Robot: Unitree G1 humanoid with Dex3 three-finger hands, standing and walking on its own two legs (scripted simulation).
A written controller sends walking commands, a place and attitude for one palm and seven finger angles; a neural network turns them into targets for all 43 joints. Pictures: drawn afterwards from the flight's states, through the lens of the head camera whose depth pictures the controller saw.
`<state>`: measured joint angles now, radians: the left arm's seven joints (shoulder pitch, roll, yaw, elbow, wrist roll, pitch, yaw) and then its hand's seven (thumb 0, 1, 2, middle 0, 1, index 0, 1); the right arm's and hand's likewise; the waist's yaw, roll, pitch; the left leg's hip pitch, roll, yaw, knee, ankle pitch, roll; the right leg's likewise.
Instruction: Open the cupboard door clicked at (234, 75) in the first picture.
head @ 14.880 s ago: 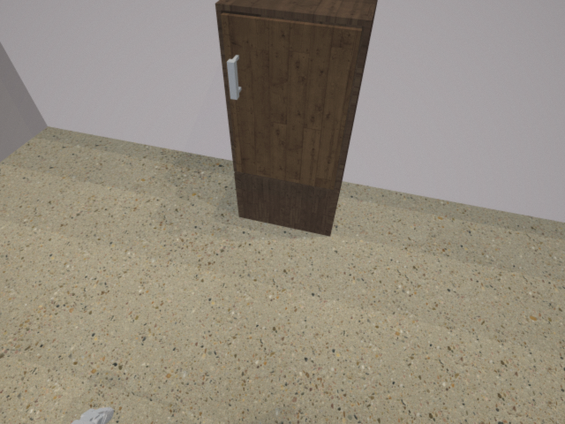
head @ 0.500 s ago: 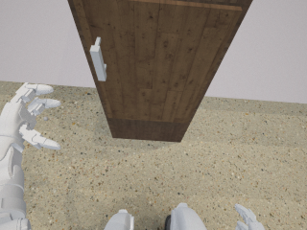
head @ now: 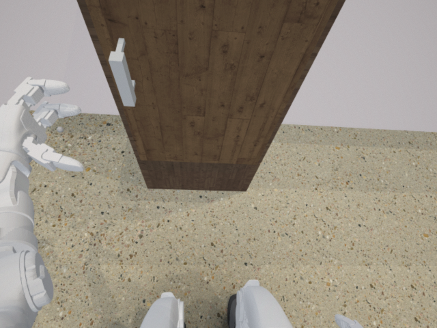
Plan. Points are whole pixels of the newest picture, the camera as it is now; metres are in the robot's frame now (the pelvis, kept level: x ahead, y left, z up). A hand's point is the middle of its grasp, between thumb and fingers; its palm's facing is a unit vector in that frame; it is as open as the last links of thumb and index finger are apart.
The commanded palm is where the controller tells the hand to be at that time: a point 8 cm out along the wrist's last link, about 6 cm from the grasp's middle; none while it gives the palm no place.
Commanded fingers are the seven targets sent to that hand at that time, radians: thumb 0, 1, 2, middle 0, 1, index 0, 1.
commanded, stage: move the hooked fingers beside the handle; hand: left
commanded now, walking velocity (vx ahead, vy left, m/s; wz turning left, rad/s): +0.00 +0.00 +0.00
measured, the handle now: (125, 73) +0.58 +0.18 +0.04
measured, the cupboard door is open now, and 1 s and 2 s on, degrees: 0 0 0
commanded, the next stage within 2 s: slide the fingers in behind the handle in 1.36 s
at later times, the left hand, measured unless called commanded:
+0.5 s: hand (81, 89) +0.52 +0.24 +0.07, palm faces -0.02 -1.00 -0.02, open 14.0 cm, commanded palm +0.51 +0.29 +0.05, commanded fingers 0.00 -0.50 0.30 -0.30 -1.20 -0.30 -1.20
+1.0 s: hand (78, 87) +0.53 +0.26 +0.05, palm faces -0.02 -1.00 -0.01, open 14.0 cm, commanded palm +0.52 +0.28 +0.05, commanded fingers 0.00 -0.50 0.30 -0.30 -1.20 -0.30 -1.20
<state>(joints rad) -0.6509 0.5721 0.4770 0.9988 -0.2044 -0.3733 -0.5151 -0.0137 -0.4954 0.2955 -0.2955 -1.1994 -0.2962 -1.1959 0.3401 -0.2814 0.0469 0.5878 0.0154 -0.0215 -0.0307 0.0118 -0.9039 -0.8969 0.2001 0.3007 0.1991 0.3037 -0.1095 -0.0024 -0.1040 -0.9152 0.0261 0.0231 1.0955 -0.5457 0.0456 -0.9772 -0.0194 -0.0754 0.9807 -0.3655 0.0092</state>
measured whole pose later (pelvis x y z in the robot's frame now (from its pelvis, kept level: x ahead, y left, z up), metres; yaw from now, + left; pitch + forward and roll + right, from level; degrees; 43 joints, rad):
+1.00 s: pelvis +0.01 +0.01 -0.01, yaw -2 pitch +27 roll -6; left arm -0.95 0.74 0.52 1.16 -0.08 -0.35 -0.46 -0.01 -0.50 0.30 -0.30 -1.20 -0.30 -1.20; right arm 0.39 -0.28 0.07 0.57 -0.02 0.11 0.00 0.01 -0.90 -0.90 0.20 0.30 0.20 0.30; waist -0.22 0.02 -0.09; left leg -1.08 0.05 0.00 1.17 -0.57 0.05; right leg -1.11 0.00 -0.10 1.00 -0.36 0.02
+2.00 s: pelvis +0.00 +0.01 -0.01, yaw -2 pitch +27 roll -5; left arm -0.93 0.63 0.46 1.15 -0.08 -0.38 -0.35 -0.01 -0.49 0.30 -0.30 -1.20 -0.29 -1.20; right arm 0.39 -0.26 0.07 0.57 -0.02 0.11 0.02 0.01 -0.91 -0.90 0.20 0.30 0.20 0.30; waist -0.21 0.03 -0.10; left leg -1.06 0.04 0.01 1.16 -0.57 0.05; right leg -1.10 0.00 -0.08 1.00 -0.37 0.02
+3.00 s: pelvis +0.00 +0.00 -0.01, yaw -1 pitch +26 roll -4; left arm -0.97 0.53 0.40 1.19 -0.05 -0.43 -0.24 -0.01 -0.50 0.30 -0.30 -1.20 -0.32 -1.22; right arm 0.38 -0.26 0.06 0.59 -0.03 0.08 0.02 0.01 -0.91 -0.90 0.20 0.30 0.20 0.30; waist -0.21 0.03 -0.10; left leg -1.05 0.03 0.01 1.15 -0.56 0.04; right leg -1.11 -0.01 -0.08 1.03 -0.37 0.00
